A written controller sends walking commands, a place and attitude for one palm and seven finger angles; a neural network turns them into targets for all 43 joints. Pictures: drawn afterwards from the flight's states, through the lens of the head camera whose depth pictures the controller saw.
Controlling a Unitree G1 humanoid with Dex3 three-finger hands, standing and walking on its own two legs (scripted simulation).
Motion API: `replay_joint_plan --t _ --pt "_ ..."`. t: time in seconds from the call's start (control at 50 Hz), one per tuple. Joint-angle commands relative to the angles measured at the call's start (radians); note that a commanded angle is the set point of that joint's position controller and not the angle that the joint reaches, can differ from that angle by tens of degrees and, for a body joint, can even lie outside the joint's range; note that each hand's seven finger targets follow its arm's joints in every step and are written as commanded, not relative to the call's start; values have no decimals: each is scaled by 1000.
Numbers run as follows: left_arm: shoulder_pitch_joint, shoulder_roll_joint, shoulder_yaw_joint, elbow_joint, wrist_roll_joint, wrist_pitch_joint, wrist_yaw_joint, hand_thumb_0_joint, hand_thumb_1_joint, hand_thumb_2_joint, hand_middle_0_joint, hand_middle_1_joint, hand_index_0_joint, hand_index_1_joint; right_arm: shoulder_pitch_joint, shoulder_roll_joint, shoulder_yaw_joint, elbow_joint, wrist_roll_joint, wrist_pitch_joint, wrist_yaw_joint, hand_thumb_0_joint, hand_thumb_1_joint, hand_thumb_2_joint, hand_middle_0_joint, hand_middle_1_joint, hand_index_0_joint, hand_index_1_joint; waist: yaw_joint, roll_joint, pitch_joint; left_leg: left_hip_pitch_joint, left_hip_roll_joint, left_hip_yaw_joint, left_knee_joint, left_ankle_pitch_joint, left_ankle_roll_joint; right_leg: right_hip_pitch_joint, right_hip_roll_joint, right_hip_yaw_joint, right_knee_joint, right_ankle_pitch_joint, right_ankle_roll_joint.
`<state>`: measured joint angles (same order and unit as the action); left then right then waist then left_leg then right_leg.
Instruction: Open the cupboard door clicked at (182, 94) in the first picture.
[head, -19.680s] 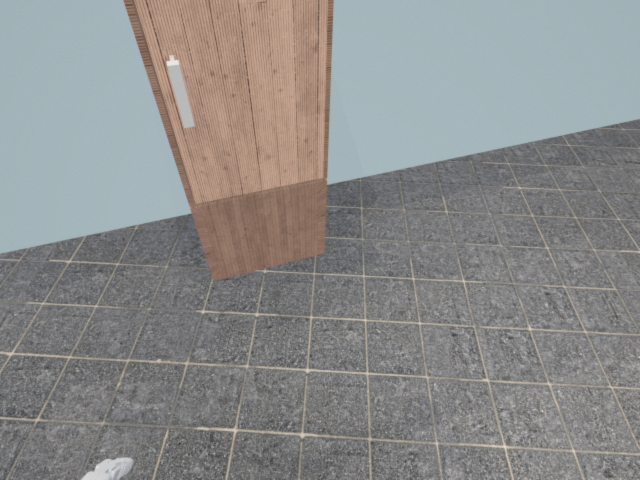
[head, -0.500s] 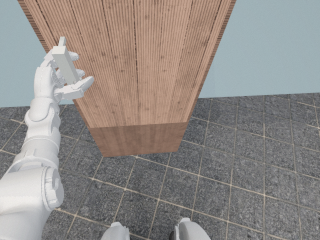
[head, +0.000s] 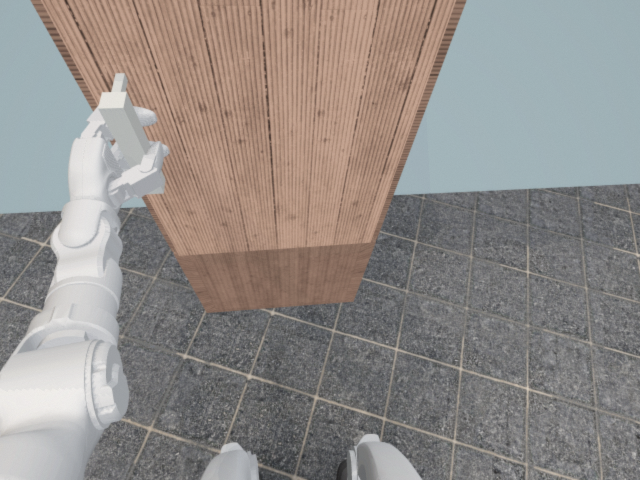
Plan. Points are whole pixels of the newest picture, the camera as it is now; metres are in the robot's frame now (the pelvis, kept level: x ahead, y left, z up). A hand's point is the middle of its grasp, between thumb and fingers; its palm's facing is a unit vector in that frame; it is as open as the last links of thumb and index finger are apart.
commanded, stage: pull the door open along its arc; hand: left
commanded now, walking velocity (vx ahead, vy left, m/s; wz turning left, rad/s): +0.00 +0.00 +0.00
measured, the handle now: (138, 137) +0.53 +0.20 +0.08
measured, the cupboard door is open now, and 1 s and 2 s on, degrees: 1 38 41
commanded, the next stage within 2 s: open thumb and fingers to let go in 0.76 s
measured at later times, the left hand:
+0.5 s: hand (196, 279) +0.33 +0.11 +0.08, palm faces +0.24 -0.97 +0.08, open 6.6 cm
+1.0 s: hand (255, 325) +0.28 +0.05 +0.08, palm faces +0.45 -0.90 -0.01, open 6.5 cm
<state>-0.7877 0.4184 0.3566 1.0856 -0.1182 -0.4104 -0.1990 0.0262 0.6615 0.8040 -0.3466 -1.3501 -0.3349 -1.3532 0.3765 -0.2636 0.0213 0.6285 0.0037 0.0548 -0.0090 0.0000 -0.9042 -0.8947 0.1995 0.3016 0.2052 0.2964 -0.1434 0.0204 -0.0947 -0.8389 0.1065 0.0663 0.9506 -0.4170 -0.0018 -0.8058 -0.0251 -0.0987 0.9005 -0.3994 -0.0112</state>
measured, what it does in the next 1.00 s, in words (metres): shifts its weight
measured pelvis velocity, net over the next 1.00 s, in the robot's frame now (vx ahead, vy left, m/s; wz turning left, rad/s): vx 0.02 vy -0.05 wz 0.07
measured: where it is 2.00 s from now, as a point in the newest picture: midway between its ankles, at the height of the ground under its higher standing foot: outside the picture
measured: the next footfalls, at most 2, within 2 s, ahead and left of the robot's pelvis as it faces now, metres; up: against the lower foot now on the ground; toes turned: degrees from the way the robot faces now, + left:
none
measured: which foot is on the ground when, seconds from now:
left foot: down 0.00-1.00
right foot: down 0.00-1.00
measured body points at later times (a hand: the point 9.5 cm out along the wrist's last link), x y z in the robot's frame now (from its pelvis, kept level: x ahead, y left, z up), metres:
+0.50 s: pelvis +0.01 -0.01 +0.02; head +0.06 -0.01 +0.47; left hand +0.31 +0.17 +0.08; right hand +0.18 -0.23 -0.08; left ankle +0.02 +0.12 -0.68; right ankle +0.02 -0.12 -0.68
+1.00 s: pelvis +0.02 -0.05 +0.01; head +0.05 -0.08 +0.46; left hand +0.25 +0.10 +0.09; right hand +0.22 -0.26 -0.08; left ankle +0.02 +0.12 -0.68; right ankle +0.02 -0.12 -0.68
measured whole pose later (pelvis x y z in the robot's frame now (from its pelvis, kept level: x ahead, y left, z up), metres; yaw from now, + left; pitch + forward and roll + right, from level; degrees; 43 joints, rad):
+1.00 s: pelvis +0.02 -0.05 +0.01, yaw +4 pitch +7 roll +1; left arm 0.29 -0.08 -0.22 -0.06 0.07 -0.20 0.51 0.03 0.60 0.77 -0.34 -1.32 -0.35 -1.33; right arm 0.20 -0.20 0.02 0.54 -0.07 0.02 0.00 0.01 -0.90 -0.90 0.20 0.30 0.20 0.30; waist 0.01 0.04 -0.09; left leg -0.55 0.08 -0.01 0.84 -0.41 -0.05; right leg -0.53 -0.03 -0.16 0.87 -0.47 -0.08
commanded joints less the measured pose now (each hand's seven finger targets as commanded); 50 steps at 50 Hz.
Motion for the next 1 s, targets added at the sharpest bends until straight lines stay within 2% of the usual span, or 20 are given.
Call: replay_joint_plan --t 0.0,0.12,0.14,0.18,0.24,0.26,0.28,0.3,0.38,0.4,0.42,0.44,0.46,0.56,0.68,0.78,0.84,0.9,0.94,0.98 --pt "-301 205 20 -300 -24 -92 -12 0 900 900 -400 -1350 -400 -1350 114 -160 -72 -82 2 -26 -3 0 -900 -900 200 300 200 300 39 91 -504 354 -85 -62 -101 370 24 239 67 57 -88 381 -4" --pt "-18 134 -1 -463 -65 -77 -12 0 900 900 -400 -1350 -400 -1350 56 -143 -75 -133 19 -27 5 0 -900 -900 200 300 200 300 94 54 -451 331 -90 -34 -148 375 26 344 63 55 -112 432 -5" --pt "23 104 -27 -504 -71 -75 -13 0 900 900 -400 -1350 -400 -1350 43 -138 -75 -141 23 -29 6 0 -900 -900 200 300 200 300 90 35 -425 329 -89 -29 -154 365 28 345 62 55 -120 431 -3" --pt "148 66 -45 -604 -83 -70 -5 0 900 900 -400 -1350 -400 -1350 18 -131 -76 -164 27 -38 11 0 -900 -900 200 300 200 300 112 19 -410 328 -90 -21 -174 363 29 383 60 53 -128 442 -4" --pt "293 -23 -111 -730 -98 -59 10 0 900 900 -400 -1350 -400 -1350 -23 -117 -73 -185 33 -52 16 0 -900 -900 200 300 200 300 117 46 -349 356 -88 -16 -190 381 26 372 57 45 -137 449 -3" --pt "305 -72 -79 -798 -135 -50 82 0 900 900 -400 -1350 -400 -1350 -47 -98 -73 -189 31 -60 18 0 -900 -900 200 300 200 300 155 22 -334 346 -88 -20 -203 368 18 375 58 30 -146 413 -2" --pt "363 -128 -131 -833 -124 -37 125 0 900 900 -400 -1350 -400 -1350 -61 -96 -75 -193 30 -71 22 0 -900 -900 200 300 200 300 141 21 -307 362 -88 -18 -210 342 15 361 59 26 -152 380 0" --pt "406 -151 -130 -887 -124 -29 181 0 900 900 -400 -1350 -400 -1350 -75 -91 -72 -202 27 -82 25 0 -900 -900 200 300 200 300 156 -10 -285 356 -87 -26 -221 334 14 368 59 16 -159 355 -1" --pt "557 -276 -210 -1029 -44 6 395 0 900 900 -400 -1350 -400 -1350 -128 -70 -67 -211 0 -105 44 0 -900 -900 200 300 200 300 165 -22 -261 366 -92 -26 -231 314 6 372 45 9 -155 328 1" --pt "595 -278 -218 -1055 -17 10 440 0 900 900 -400 -1350 -400 -1350 -131 -69 -68 -212 -8 -109 46 0 -900 -900 200 300 200 300 166 -67 -258 367 -91 -28 -228 314 9 383 43 11 -160 328 2" --pt "639 -300 -237 -1090 6 15 479 0 900 900 -400 -1350 -400 -1350 -148 -62 -67 -217 -14 -109 49 0 -900 -900 200 300 200 300 173 -42 -257 368 -94 -23 -229 310 9 388 37 17 -159 330 1" --pt "676 -312 -242 -1099 25 23 518 0 900 900 -400 -1350 -400 -1350 -155 -56 -64 -216 -20 -106 50 0 -900 -900 200 300 200 300 174 -67 -245 362 -94 -23 -230 296 8 393 34 17 -163 320 1" --pt "686 -340 -284 -1146 58 29 554 0 900 900 -400 -1350 -400 -1350 -170 -50 -62 -223 -27 -103 53 0 -900 -900 200 300 200 300 174 -34 -243 364 -96 -23 -228 289 7 389 31 21 -158 312 -1" --pt "910 -430 -406 -1283 164 93 680 0 900 900 -400 -1350 -400 -1350 -206 -23 -54 -259 -47 -80 52 0 -900 -900 200 300 200 300 181 -41 -223 375 -100 -22 -226 267 8 420 23 26 -173 302 -9" --pt "1149 -482 -488 -1418 198 171 722 0 900 900 -400 -1350 -400 -1350 -258 6 -36 -295 -59 -54 29 0 -900 -900 200 300 200 300 179 -76 -165 374 -108 -21 -215 260 9 465 13 46 -218 345 -7" --pt "1039 -549 -566 -1390 196 169 724 0 900 900 -400 -1350 -400 -1350 -285 10 -24 -277 -70 -69 12 0 -900 -900 200 300 200 300 143 -103 -86 365 -116 -47 -178 211 12 401 -4 82 -256 300 9" --pt "895 -569 -610 -1378 210 156 737 0 900 900 -400 -1350 -400 -1350 -286 4 -23 -253 -74 -90 10 0 -900 -900 200 300 200 300 114 -87 -96 359 -116 -63 -151 195 14 353 -18 98 -245 280 15" --pt "967 -546 -589 -1364 217 141 727 0 690 810 -385 -1327 -385 -1327 -272 4 -31 -253 -76 -97 8 0 -900 -900 200 300 200 300 144 -88 -162 346 -120 -67 -151 209 12 395 -27 117 -230 331 17" --pt "1003 -538 -582 -1375 208 133 711 0 550 750 -375 -1313 -375 -1313 -256 3 -38 -256 -73 -98 6 0 -900 -900 200 300 200 300 151 -112 -214 343 -121 -64 -152 234 11 442 -36 124 -212 432 28" --pt "1002 -535 -590 -1382 204 130 694 0 410 690 -365 -1298 -365 -1298 -252 0 -39 -255 -69 -96 4 0 -900 -900 200 300 200 300 144 -123 -210 333 -122 -63 -149 241 12 453 -45 134 -211 484 35"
